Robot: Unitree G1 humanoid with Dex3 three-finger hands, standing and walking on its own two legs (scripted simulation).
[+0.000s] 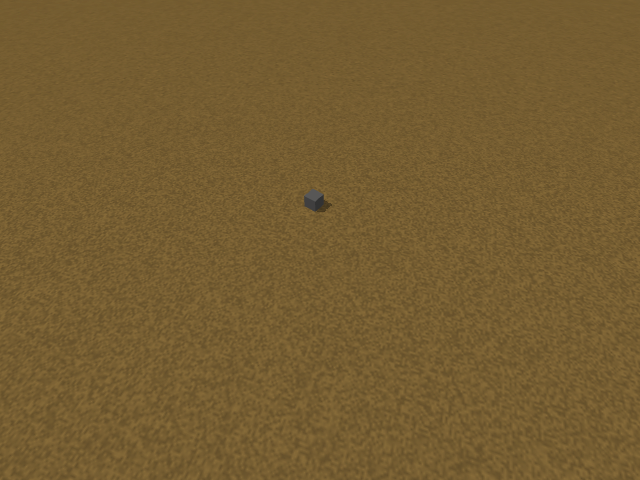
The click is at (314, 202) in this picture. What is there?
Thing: cube
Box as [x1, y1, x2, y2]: [304, 189, 323, 211]
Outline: 312,189 304,196 304,205 315,211 323,204 323,194
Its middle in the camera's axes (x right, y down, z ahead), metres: -0.01 -0.18 +1.81
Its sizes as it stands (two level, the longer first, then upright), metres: 0.065 0.065 0.065
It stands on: the floor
